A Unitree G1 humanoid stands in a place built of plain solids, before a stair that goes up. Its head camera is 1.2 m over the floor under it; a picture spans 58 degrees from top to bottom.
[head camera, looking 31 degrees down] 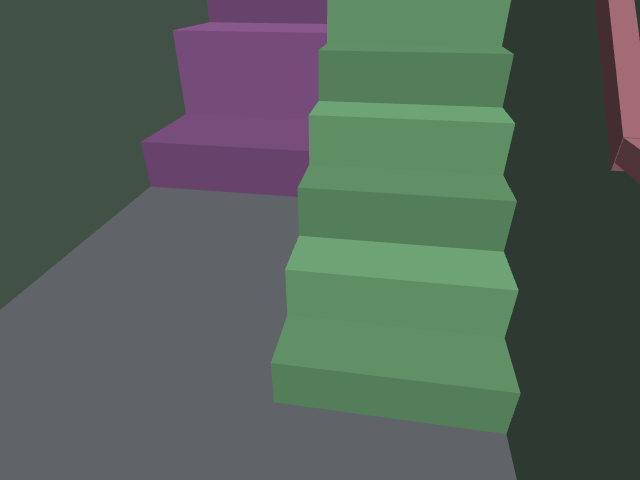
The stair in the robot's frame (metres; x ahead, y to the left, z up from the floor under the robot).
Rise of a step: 0.19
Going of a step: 0.23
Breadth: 0.74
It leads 9 degrees to the right of straight ahead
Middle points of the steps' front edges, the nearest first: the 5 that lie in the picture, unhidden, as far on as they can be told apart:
0.89 -0.21 0.18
1.12 -0.25 0.38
1.34 -0.28 0.57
1.57 -0.32 0.77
1.79 -0.36 0.96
